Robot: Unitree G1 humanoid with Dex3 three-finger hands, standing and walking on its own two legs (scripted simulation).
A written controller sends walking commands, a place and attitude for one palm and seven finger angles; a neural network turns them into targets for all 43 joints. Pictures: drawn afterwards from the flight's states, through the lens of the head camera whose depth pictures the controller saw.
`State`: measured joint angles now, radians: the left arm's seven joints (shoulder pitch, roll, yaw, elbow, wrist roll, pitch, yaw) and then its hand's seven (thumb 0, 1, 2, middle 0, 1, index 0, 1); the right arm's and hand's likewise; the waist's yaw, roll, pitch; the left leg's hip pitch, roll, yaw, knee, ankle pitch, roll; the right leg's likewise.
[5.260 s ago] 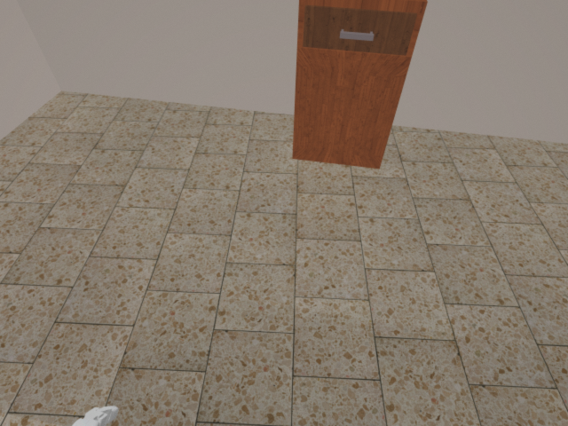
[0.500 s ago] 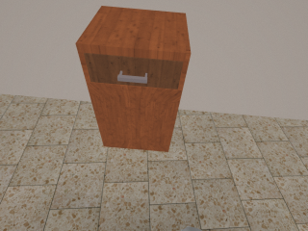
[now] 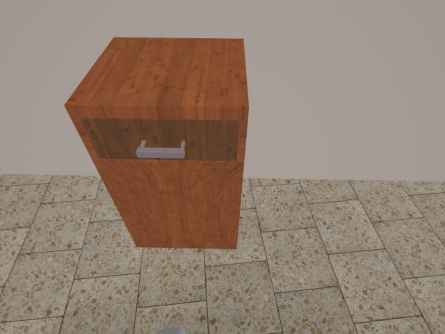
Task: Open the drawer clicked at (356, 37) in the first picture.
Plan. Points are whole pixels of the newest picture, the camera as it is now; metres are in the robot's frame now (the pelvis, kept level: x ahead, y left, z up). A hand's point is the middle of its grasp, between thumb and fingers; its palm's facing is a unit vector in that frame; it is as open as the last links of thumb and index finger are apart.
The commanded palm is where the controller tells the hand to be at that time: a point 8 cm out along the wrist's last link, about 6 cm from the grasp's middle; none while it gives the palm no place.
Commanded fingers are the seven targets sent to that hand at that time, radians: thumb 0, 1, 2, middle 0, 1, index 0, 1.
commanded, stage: take the last steps up to it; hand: left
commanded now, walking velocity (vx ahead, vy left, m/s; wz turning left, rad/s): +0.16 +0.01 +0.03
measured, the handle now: (162, 148) +0.62 +0.20 -0.07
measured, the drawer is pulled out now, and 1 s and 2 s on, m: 0.00 0.00 0.00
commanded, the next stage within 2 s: come to a stop and stand still in 0.04 s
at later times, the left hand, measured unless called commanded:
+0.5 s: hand out of the picture +0.10 +0.20 -0.18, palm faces +0.03 -0.98 -0.20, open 7.4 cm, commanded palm none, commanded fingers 0.00 0.90 0.90 -0.20 -0.30 -0.20 -0.30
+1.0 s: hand out of the picture +0.09 +0.14 -0.18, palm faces +0.08 -0.98 -0.20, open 7.2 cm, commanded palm none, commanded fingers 0.00 0.90 0.90 -0.20 -0.30 -0.20 -0.30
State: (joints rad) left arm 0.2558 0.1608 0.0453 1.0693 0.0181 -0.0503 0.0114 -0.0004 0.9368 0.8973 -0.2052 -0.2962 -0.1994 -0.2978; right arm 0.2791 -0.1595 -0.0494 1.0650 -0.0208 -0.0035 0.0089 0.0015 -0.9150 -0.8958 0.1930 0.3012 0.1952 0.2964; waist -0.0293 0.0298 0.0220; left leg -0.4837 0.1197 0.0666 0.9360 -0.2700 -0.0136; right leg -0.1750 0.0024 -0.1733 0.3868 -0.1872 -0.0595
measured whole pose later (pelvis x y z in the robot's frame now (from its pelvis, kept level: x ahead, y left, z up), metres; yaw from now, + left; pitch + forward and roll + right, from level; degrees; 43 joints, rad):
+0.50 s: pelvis +0.07 +0.02 +0.00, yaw -1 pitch -2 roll +0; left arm 0.22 0.17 0.05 1.07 0.02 0.05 0.03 0.01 0.91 0.90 -0.20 -0.30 -0.20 -0.30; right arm 0.19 -0.15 -0.04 1.08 -0.01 0.02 -0.04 0.00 -0.94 -0.89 0.20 0.30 0.20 0.30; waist 0.00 -0.02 0.09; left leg -0.22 0.06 0.16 0.46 -0.21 0.03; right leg -0.35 -0.06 -0.05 0.81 -0.45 0.02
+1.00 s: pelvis +0.05 -0.04 +0.00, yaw +0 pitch +0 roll +0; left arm 0.20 0.16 0.04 1.08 0.00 0.00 0.03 0.00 0.95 0.90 -0.21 -0.30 -0.20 -0.30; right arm 0.28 -0.13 -0.01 1.14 -0.01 0.01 -0.03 0.00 -0.91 -0.90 0.19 0.30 0.20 0.30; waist 0.01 0.00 0.03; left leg -0.15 0.04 0.03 0.46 -0.31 -0.02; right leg -0.24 0.02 -0.13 0.44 -0.19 -0.06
